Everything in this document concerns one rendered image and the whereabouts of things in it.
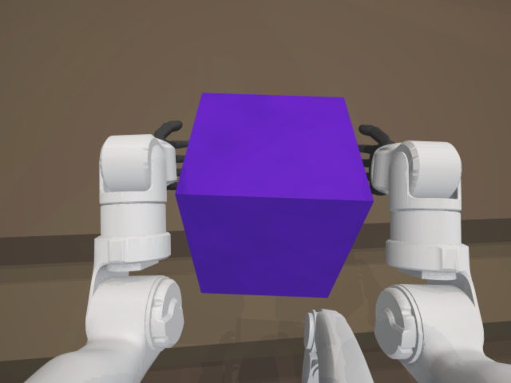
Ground left robot upper arm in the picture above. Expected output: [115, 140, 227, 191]
[24, 275, 184, 383]

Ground robot right forearm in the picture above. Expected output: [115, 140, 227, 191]
[370, 140, 484, 345]

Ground right robot thigh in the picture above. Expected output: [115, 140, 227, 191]
[304, 309, 374, 383]

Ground right robot upper arm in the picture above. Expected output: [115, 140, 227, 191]
[374, 284, 511, 383]

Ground left robot hand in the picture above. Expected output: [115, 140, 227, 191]
[154, 120, 189, 190]

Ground right robot hand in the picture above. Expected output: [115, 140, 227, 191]
[358, 124, 395, 195]

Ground carton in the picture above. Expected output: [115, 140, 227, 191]
[175, 93, 374, 298]

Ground robot left forearm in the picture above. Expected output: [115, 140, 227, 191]
[85, 134, 177, 338]

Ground right robot shin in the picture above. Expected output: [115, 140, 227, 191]
[302, 349, 319, 383]

